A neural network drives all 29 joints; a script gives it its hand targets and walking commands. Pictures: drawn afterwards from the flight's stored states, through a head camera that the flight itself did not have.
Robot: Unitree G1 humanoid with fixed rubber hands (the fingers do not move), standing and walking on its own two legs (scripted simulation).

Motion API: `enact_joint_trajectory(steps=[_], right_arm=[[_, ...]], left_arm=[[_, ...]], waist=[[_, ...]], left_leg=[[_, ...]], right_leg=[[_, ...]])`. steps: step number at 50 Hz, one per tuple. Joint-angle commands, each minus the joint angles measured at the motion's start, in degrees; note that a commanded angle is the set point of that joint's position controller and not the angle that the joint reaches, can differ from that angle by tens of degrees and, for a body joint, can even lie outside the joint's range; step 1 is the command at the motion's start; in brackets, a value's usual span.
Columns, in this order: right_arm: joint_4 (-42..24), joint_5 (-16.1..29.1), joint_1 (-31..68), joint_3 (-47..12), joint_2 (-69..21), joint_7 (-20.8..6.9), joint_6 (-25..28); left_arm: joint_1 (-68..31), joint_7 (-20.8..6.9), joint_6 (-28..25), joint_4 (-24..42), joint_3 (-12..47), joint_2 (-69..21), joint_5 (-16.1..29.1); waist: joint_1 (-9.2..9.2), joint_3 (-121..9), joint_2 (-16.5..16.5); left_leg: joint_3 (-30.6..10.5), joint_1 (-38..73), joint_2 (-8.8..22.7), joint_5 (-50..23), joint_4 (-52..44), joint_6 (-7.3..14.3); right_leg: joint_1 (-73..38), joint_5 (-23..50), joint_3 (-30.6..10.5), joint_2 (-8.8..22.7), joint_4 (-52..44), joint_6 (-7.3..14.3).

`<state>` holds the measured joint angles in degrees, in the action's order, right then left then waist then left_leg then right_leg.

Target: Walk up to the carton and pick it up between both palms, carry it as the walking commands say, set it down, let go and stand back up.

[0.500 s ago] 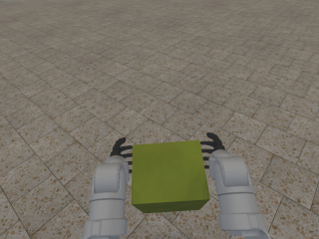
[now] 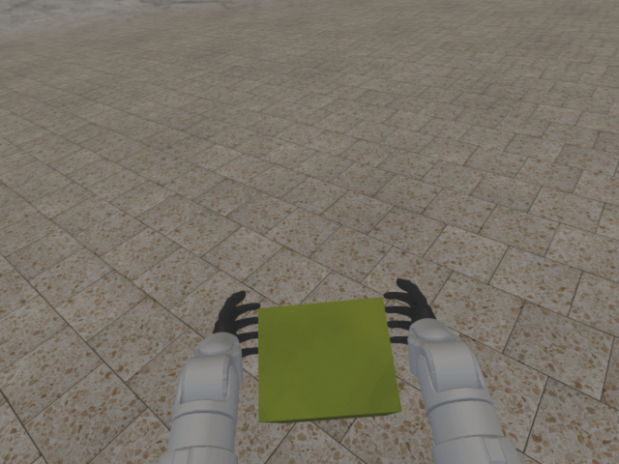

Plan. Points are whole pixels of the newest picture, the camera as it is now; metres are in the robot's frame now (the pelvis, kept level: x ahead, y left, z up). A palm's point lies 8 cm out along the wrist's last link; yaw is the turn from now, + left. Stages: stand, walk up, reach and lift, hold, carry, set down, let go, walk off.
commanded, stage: hold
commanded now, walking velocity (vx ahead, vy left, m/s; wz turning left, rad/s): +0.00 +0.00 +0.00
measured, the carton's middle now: (327, 367) +0.30 +0.02 -0.05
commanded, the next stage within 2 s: set down in 0.36 s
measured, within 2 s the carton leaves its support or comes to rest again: neither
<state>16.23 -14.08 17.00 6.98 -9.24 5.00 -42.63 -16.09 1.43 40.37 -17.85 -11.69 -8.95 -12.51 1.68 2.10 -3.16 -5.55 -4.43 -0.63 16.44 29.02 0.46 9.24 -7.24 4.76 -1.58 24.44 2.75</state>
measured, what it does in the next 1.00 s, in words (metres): stands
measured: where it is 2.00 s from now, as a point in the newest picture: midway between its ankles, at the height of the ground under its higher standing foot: outside the picture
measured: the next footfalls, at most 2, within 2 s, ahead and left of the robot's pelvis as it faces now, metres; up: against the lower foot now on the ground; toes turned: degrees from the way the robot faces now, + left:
none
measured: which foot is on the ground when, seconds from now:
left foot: down 0.00-1.00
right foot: down 0.00-1.00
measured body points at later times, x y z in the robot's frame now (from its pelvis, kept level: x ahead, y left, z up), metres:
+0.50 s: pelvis +0.01 +0.02 +0.00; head -0.04 +0.00 +0.45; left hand +0.33 +0.15 +0.04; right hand +0.33 -0.11 +0.04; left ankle +0.01 +0.13 -0.74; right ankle +0.08 -0.08 -0.74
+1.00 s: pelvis +0.01 +0.02 -0.01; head +0.05 +0.01 +0.44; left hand +0.34 +0.16 -0.04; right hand +0.34 -0.10 -0.04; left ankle +0.01 +0.13 -0.74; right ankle +0.08 -0.08 -0.74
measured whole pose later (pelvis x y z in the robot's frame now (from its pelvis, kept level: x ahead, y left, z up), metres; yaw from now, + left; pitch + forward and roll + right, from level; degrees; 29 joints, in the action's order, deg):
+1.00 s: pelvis +0.01 +0.02 -0.01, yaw +1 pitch +5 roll +0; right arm 34.0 -19.3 22.0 18.5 -10.9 4.2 -20.8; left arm -22.7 3.0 19.8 -35.4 -19.1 -11.1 -18.5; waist 0.6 -0.4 -1.5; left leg -5.1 -21.8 -3.6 17.8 35.1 1.0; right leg 27.0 -9.6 -2.4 -2.8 31.9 1.1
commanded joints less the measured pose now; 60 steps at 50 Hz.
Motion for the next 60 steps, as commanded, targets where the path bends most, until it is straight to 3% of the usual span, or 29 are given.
enact_joint_trajectory(steps=[1, 6, 10, 13, 18, 19, 20, 28, 34, 43, 51, 60], right_arm=[[1.0, 11.6, 29.5, -22.5, -56.8, -13.7, 3.4], [11.9, 9.1, 38.3, -14.0, -57.8, -14.1, 4.4], [18.2, 6.9, 38.1, -8.4, -58.0, -14.2, 4.5], [18.8, 6.2, 39.1, -6.6, -57.3, -14.7, 4.9], [15.4, 7.3, 37.5, -8.4, -57.9, -14.4, 4.8], [17.5, 4.3, 30.3, -7.5, -58.8, -14.5, 3.4], [15.6, 4.4, 30.9, -8.1, -58.4, -14.4, 3.5], [9.1, 8.1, 29.6, -16.9, -61.1, -14.8, 8.1], [10.3, 7.8, 26.2, -17.7, -60.4, -14.3, 12.4], [15.2, 4.5, 24.7, -13.6, -57.1, -13.4, 20.0], [19.5, 1.5, 29.0, -11.2, -53.4, -13.4, 27.5], [22.2, -1.4, 35.3, -11.8, -51.5, -12.9, 33.5]], left_arm=[[-32.7, -13.0, -3.5, -0.9, 22.3, -48.8, 11.2], [-42.1, -12.7, -4.1, -10.3, 15.7, -52.0, 8.5], [-43.5, -12.6, -3.9, -14.5, 13.6, -54.8, 7.2], [-43.7, -12.4, -3.8, -14.6, 13.9, -57.0, 7.0], [-40.9, -12.2, -3.5, -11.5, 16.2, -58.0, 8.0], [-37.5, -12.2, -3.0, -14.6, 13.9, -56.9, 3.6], [-36.1, -12.4, -3.3, -14.6, 12.8, -57.1, 2.9], [-31.3, -12.3, -8.7, -9.4, 17.4, -56.7, 4.6], [-28.7, -12.7, -12.0, -10.0, 18.8, -56.6, 4.5], [-28.0, -12.1, -19.1, -14.6, 17.3, -55.8, 2.8], [-29.6, -10.0, -26.0, -20.0, 15.2, -56.4, 0.6], [-35.0, -8.4, -32.0, -23.4, 14.0, -56.4, -1.5]], waist=[[0.96, -10.7, 1.9], [0.55, -9.7, 2.3], [0.09, -8.9, 2.0], [-0.35, -8.8, 0.6], [-0.53, -10.3, 1.0], [-4.23, -4.0, 0.9], [-2.62, -4.5, 0.6], [0.82, -16.3, 4.4], [-0.01, -18.2, 3.4], [-1.68, -21.0, 2.7], [-1.59, -24.9, 2.3], [-0.60, -31.4, 2.3]], left_leg=[[-5.2, -20.3, -2.1, 7.9, -10.5, 4.9], [-4.1, -16.8, -1.3, 9.5, -10.6, 3.6], [-3.2, -14.8, -1.1, 7.1, -12.2, 2.9], [-3.2, -15.5, -0.6, 7.3, -14.0, 2.7], [-3.0, -13.5, -0.8, 1.6, -14.3, 2.3], [-2.2, -19.6, 0.5, 4.8, -14.3, 3.5], [-2.5, -20.9, 0.4, 4.8, -14.4, 4.0], [-2.0, -12.4, -1.8, -7.6, -9.5, 3.6], [-1.8, -13.4, -2.7, -9.3, -6.8, 3.0], [-2.2, -21.3, -3.5, -10.3, -2.7, 1.9], [-2.4, -27.9, -4.1, -10.5, 2.0, 0.8], [-1.4, -37.5, -4.7, -5.0, 9.2, 0.1]], right_leg=[[-21.9, -11.0, -12.2, -1.4, -2.0, -3.0], [-17.4, -18.4, -13.3, -1.0, -2.9, -3.4], [-17.4, -13.5, -11.8, -1.8, -2.5, -3.9], [-18.5, -10.5, -10.8, -2.6, -1.3, -3.7], [-19.9, -4.0, -10.9, -2.5, -1.9, -3.6], [-21.3, -2.3, -11.1, -2.4, -0.7, -2.2], [-23.0, -1.6, -11.3, -2.4, -0.1, -2.4], [-21.4, 9.6, -12.5, -1.2, 0.3, -3.2], [-17.0, 11.2, -12.9, -0.8, 0.7, -2.8], [-10.6, 12.4, -11.9, -1.9, 5.2, -2.1], [-0.7, 9.6, -11.2, -3.4, 10.5, -1.4], [10.7, 3.3, -11.3, -4.5, 17.8, -0.9]])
